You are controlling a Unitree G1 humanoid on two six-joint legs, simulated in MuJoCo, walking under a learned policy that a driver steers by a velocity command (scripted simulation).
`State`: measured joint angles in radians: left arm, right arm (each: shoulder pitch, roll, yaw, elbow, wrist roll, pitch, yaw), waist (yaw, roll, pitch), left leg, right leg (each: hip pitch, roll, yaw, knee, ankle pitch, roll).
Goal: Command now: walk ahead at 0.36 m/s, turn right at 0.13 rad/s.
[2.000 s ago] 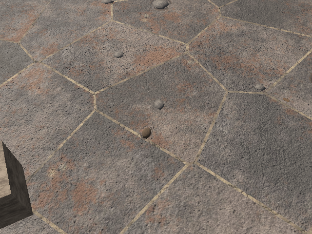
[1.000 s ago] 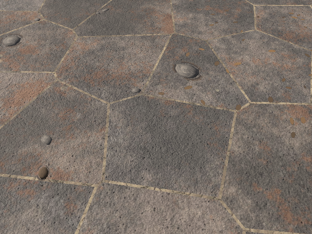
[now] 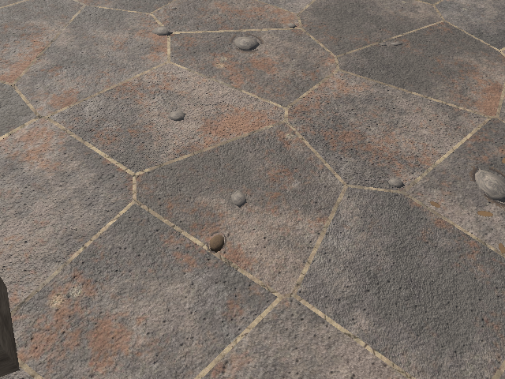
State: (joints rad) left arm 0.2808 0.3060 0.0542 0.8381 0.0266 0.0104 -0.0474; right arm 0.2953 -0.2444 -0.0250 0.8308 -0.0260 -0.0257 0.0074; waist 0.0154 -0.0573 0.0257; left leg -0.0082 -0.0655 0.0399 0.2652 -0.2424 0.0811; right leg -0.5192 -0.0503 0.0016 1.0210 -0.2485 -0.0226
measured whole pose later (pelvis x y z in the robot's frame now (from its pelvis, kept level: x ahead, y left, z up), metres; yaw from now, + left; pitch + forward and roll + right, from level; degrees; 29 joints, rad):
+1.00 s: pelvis +0.54 -0.11 -0.01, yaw -31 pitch +1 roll +0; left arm 0.34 0.31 0.06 0.85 0.03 -0.04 -0.01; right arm 0.19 -0.27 -0.02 0.76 -0.04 -0.07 0.00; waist 0.04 -0.03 0.04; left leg -0.33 -0.03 0.03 0.49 -0.17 0.05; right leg -0.33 0.09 0.08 1.13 -0.36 -0.08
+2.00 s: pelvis +0.99 -0.27 -0.02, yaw -1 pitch +1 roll +0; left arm 0.30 0.25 0.04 0.83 0.02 -0.06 0.00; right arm 0.17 -0.27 -0.06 0.76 -0.02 -0.01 0.02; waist 0.04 -0.01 0.07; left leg -0.36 -0.10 0.05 0.55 -0.21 0.12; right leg -0.36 -0.09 -0.03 1.22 -0.37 0.01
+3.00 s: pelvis +1.48 -0.34 -0.02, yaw -18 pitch -1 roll -1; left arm 0.30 0.25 0.04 0.90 0.00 -0.03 0.02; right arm 0.17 -0.23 0.00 0.82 -0.02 -0.06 -0.02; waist 0.03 -0.01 0.07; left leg -0.38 -0.03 0.04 0.52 -0.13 0.07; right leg -0.17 0.15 0.08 0.75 -0.50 -0.07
